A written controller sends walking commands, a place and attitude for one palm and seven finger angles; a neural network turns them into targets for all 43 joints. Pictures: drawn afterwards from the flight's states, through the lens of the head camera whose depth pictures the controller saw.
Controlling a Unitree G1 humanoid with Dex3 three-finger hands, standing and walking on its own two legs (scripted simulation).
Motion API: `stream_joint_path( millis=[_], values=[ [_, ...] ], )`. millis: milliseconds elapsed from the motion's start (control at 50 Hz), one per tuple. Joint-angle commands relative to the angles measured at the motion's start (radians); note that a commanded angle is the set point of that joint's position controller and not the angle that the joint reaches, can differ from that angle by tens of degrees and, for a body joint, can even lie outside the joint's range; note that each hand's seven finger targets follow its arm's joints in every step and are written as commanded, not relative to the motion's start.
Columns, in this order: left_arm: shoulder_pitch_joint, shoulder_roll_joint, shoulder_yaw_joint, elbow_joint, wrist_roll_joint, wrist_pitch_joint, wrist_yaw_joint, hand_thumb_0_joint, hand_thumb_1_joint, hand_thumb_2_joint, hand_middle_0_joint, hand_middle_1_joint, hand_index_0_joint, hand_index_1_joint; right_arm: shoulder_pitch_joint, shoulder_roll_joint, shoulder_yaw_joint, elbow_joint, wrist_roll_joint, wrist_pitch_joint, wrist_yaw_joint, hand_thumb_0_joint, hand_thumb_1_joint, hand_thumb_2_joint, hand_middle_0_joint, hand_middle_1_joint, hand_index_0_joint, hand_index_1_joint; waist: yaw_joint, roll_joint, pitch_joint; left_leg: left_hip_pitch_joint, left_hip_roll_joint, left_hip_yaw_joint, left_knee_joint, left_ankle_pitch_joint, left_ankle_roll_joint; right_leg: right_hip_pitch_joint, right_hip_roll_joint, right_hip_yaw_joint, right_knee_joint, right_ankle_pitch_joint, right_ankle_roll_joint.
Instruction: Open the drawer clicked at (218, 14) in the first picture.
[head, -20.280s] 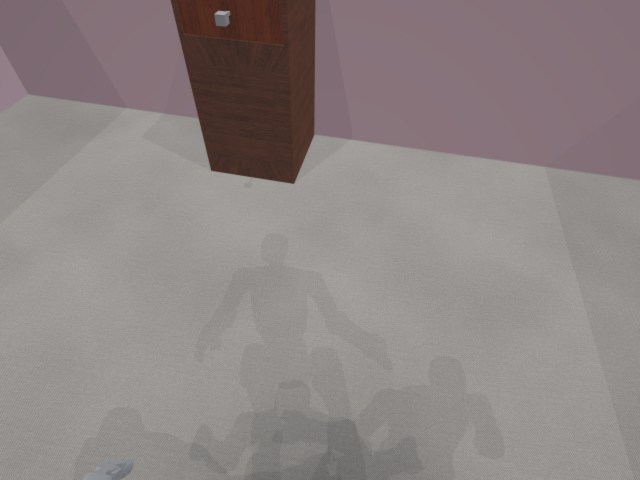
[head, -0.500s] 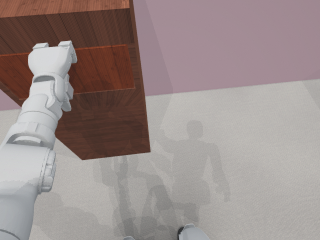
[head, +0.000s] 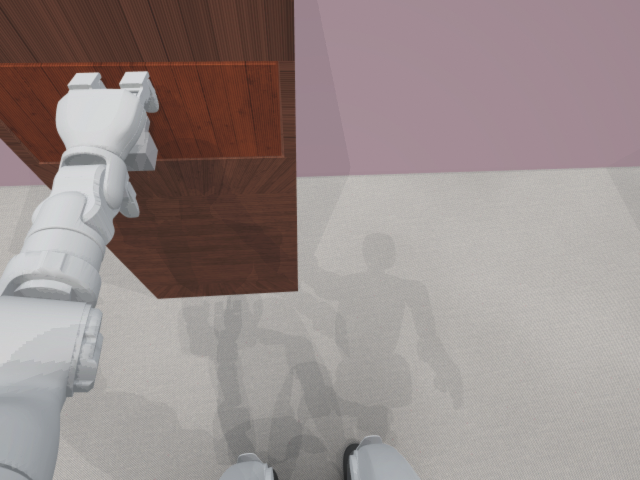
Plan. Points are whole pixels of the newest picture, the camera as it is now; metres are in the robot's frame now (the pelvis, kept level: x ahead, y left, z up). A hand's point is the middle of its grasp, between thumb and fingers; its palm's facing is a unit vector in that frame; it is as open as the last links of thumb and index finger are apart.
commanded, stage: lower the fingers behind the handle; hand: left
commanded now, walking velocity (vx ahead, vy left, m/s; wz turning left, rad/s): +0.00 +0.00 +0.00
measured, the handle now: (140, 140) +0.57 +0.21 +0.02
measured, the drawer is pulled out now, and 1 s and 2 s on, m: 0.00 0.00 0.00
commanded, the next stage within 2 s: close the thumb around the handle in 1.28 s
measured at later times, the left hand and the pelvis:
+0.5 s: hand (131, 170) +0.53 +0.22 +0.01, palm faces -0.06 +0.02 -1.00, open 13.8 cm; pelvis +0.01 +0.00 -0.01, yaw -1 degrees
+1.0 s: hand (145, 170) +0.53 +0.21 +0.00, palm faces -0.07 +0.01 -1.00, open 13.8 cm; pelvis +0.00 +0.00 -0.02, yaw -1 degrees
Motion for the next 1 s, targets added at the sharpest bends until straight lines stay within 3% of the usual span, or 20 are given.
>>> stream_joint_path(
  millis=[0, 40, 60, 100, 140, 180, 260, 300, 380, 440, 500, 540, 620, 660, 700, 760, 820, 840, 880, 980],
  values=[
    [-0.534, 0.195, 0.001, -0.103, -0.023, 0.129, 0.018, 0.0, -0.5, 0.3, -0.3, -1.2, -0.3, -1.2, 0.178, -0.156, -0.046, -0.027, 0.004, -0.005, 0.001, 0.0, -0.9, -0.9, 0.2, 0.3, 0.2, 0.3, -0.034, 0.088, -0.516, 0.395, -0.026, -0.026, -0.075, 0.473, -0.002, 0.222, 0.065, -0.031, -0.068, 0.275, -0.037],
    [-0.552, 0.205, -0.011, -0.084, -0.036, 0.146, -0.032, 0.0, -0.5, 0.3, -0.3, -1.2, -0.3, -1.2, 0.186, -0.159, -0.042, -0.028, 0.015, 0.0, -0.01, 0.0, -0.9, -0.9, 0.2, 0.3, 0.2, 0.3, -0.045, 0.043, -0.497, 0.382, -0.023, -0.029, -0.091, 0.423, 0.006, 0.241, 0.063, -0.025, -0.086, 0.265, -0.03],
    [-0.561, 0.178, -0.038, -0.09, -0.043, 0.139, -0.059, 0.0, -0.5, 0.3, -0.3, -1.2, -0.3, -1.2, 0.185, -0.155, -0.042, -0.031, 0.015, -0.002, -0.017, 0.0, -0.9, -0.9, 0.2, 0.3, 0.2, 0.3, -0.053, 0.037, -0.484, 0.387, -0.025, -0.027, -0.095, 0.421, 0.012, 0.246, 0.063, -0.021, -0.095, 0.27, -0.029],
    [-0.549, 0.2, -0.018, -0.105, -0.06, 0.098, -0.108, 0.0, -0.5, 0.3, -0.3, -1.2, -0.3, -1.2, 0.187, -0.155, -0.039, -0.032, 0.013, -0.002, -0.029, 0.0, -0.9, -0.9, 0.2, 0.3, 0.2, 0.3, -0.057, 0.015, -0.476, 0.383, -0.026, -0.027, -0.096, 0.41, 0.018, 0.263, 0.06, -0.014, -0.103, 0.28, -0.027],
    [-0.493, 0.263, 0.032, -0.114, -0.059, 0.043, -0.139, 0.0, -0.5, 0.3, -0.3, -1.2, -0.3, -1.2, 0.186, -0.154, -0.032, -0.037, 0.01, -0.001, -0.043, 0.0, -0.9, -0.9, 0.2, 0.3, 0.2, 0.3, -0.036, -0.002, -0.458, 0.342, -0.03, -0.024, -0.091, 0.402, 0.026, 0.285, 0.057, -0.006, -0.091, 0.296, -0.027],
    [-0.425, 0.25, 0.037, -0.12, -0.053, -0.01, -0.147, 0.0, -0.5, 0.3, -0.3, -1.2, -0.3, -1.2, 0.18, -0.143, -0.028, -0.049, 0.009, -0.001, -0.047, 0.0, -0.9, -0.9, 0.2, 0.3, 0.2, 0.3, -0.014, 0.006, -0.428, 0.314, -0.032, -0.022, -0.086, 0.406, 0.024, 0.273, 0.058, -0.008, -0.075, 0.29, -0.033],
    [-0.337, 0.279, 0.091, -0.136, -0.037, -0.062, -0.091, 0.0, -0.5, 0.3, -0.3, -1.2, -0.3, -1.2, 0.175, -0.139, -0.026, -0.058, -0.005, 0.003, -0.035, 0.0, -0.9, -0.9, 0.2, 0.3, 0.2, 0.3, 0.02, 0.029, -0.414, 0.26, -0.031, -0.015, -0.052, 0.451, 0.017, 0.241, 0.059, -0.012, -0.031, 0.305, -0.038],
    [-0.32, 0.317, 0.138, -0.154, -0.032, -0.059, -0.048, 0.0, -0.5, 0.3, -0.3, -1.2, -0.3, -1.2, 0.176, -0.143, -0.03, -0.057, -0.011, 0.006, -0.024, 0.0, -0.9, -0.9, 0.2, 0.3, 0.2, 0.3, 0.035, 0.028, -0.455, 0.243, -0.031, -0.014, -0.036, 0.481, 0.015, 0.254, 0.059, -0.013, -0.008, 0.33, -0.04],
    [-0.336, 0.279, 0.107, -0.131, -0.008, 0.005, 0.027, 0.0, -0.5, 0.3, -0.3, -1.2, -0.3, -1.2, 0.181, -0.149, -0.039, -0.048, -0.012, 0.007, -0.007, 0.0, -0.9, -0.9, 0.2, 0.3, 0.2, 0.3, 0.017, 0.031, -0.471, 0.227, -0.03, -0.008, -0.019, 0.47, 0.011, 0.228, 0.06, -0.018, 0.008, 0.326, -0.036],
    [-0.426, 0.244, 0.064, -0.141, -0.008, 0.049, 0.041, 0.0, -0.5, 0.3, -0.3, -1.2, -0.3, -1.2, 0.196, -0.153, -0.049, -0.034, -0.007, 0.005, -0.004, 0.0, -0.9, -0.9, 0.2, 0.3, 0.2, 0.3, -0.021, 0.033, -0.505, 0.263, -0.026, -0.012, -0.012, 0.465, 0.012, 0.215, 0.061, -0.015, -0.003, 0.326, -0.032],
    [-0.533, 0.239, 0.041, -0.206, -0.022, 0.041, 0.014, 0.0, -0.5, 0.3, -0.3, -1.2, -0.3, -1.2, 0.205, -0.154, -0.056, -0.023, -0.008, 0.001, -0.014, 0.0, -0.9, -0.9, 0.2, 0.3, 0.2, 0.3, -0.053, 0.059, -0.57, 0.336, -0.024, -0.024, -0.001, 0.486, 0.015, 0.216, 0.06, -0.007, -0.013, 0.34, -0.028],
    [-0.505, 0.241, 0.05, -0.214, -0.026, 0.025, -0.001, 0.0, -0.5, 0.3, -0.3, -1.2, -0.3, -1.2, 0.212, -0.15, -0.06, -0.013, -0.009, -0.001, -0.019, 0.0, -0.9, -0.9, 0.2, 0.3, 0.2, 0.3, -0.037, 0.109, -0.606, 0.384, -0.023, -0.031, 0.004, 0.538, 0.011, 0.206, 0.06, -0.01, -0.009, 0.348, -0.03],
    [-0.423, 0.234, 0.042, -0.087, -0.022, 0.039, -0.02, 0.0, -0.5, 0.3, -0.3, -1.2, -0.3, -1.2, 0.195, -0.147, -0.039, -0.007, -0.007, 0.007, -0.024, 0.0, -0.9, -0.9, 0.2, 0.3, 0.2, 0.3, -0.034, 0.063, -0.457, 0.275, -0.027, -0.026, 0.0, 0.466, 0.014, 0.175, 0.06, -0.018, -0.005, 0.306, -0.033],
    [-0.408, 0.224, 0.037, -0.091, -0.02, 0.039, -0.019, 0.0, -0.5, 0.3, -0.3, -1.2, -0.3, -1.2, 0.186, -0.147, -0.034, -0.019, -0.009, 0.005, -0.022, 0.0, -0.9, -0.9, 0.2, 0.3, 0.2, 0.3, -0.024, 0.083, -0.438, 0.253, -0.03, -0.02, -0.002, 0.449, 0.015, 0.172, 0.06, -0.017, -0.001, 0.3, -0.036],
    [-0.387, 0.279, 0.08, -0.087, -0.019, 0.035, -0.019, 0.0, -0.5, 0.3, -0.3, -1.2, -0.3, -1.2, 0.179, -0.152, -0.03, -0.027, -0.011, 0.01, -0.021, 0.0, -0.9, -0.9, 0.2, 0.3, 0.2, 0.3, -0.01, 0.073, -0.464, 0.227, -0.032, -0.015, 0.006, 0.441, 0.017, 0.198, 0.059, -0.011, 0.013, 0.315, -0.038],
    [-0.365, 0.241, 0.048, -0.077, -0.011, 0.031, -0.016, 0.0, -0.5, 0.3, -0.3, -1.2, -0.3, -1.2, 0.177, -0.145, -0.029, -0.042, -0.009, 0.006, -0.024, 0.0, -0.9, -0.9, 0.2, 0.3, 0.2, 0.3, -0.021, 0.049, -0.452, 0.189, -0.034, -0.01, 0.02, 0.419, 0.018, 0.192, 0.057, -0.01, 0.023, 0.32, -0.034],
    [-0.408, 0.249, 0.052, -0.11, -0.01, 0.01, -0.009, 0.0, -0.5, 0.3, -0.3, -1.2, -0.3, -1.2, 0.184, -0.147, -0.035, -0.041, -0.012, -0.002, -0.027, 0.0, -0.9, -0.9, 0.2, 0.3, 0.2, 0.3, -0.038, 0.045, -0.489, 0.188, -0.03, -0.014, 0.039, 0.406, 0.021, 0.175, 0.056, -0.005, 0.036, 0.312, -0.031],
    [-0.402, 0.276, 0.074, -0.108, -0.014, 0.009, -0.007, 0.0, -0.5, 0.3, -0.3, -1.2, -0.3, -1.2, 0.188, -0.151, -0.034, -0.036, -0.013, -0.001, -0.027, 0.0, -0.9, -0.9, 0.2, 0.3, 0.2, 0.3, -0.027, 0.048, -0.505, 0.181, -0.031, -0.016, 0.045, 0.407, 0.021, 0.181, 0.056, -0.003, 0.047, 0.312, -0.032],
    [-0.4, 0.244, 0.047, -0.079, -0.012, 0.022, -0.005, 0.0, -0.5, 0.3, -0.3, -1.2, -0.3, -1.2, 0.192, -0.148, -0.034, -0.033, -0.01, -0.002, -0.027, 0.0, -0.9, -0.9, 0.2, 0.3, 0.2, 0.3, -0.043, 0.036, -0.486, 0.168, -0.029, -0.016, 0.045, 0.389, 0.02, 0.159, 0.055, -0.009, 0.047, 0.295, -0.03],
    [-0.416, 0.258, 0.056, -0.093, -0.017, 0.039, -0.002, 0.0, -0.5, 0.3, -0.3, -1.2, -0.3, -1.2, 0.199, -0.148, -0.033, -0.032, -0.009, 0.0, -0.022, 0.0, -0.9, -0.9, 0.2, 0.3, 0.2, 0.3, -0.032, 0.054, -0.532, 0.184, -0.032, -0.017, 0.048, 0.396, 0.021, 0.175, 0.057, -0.007, 0.048, 0.299, -0.03]
  ],
)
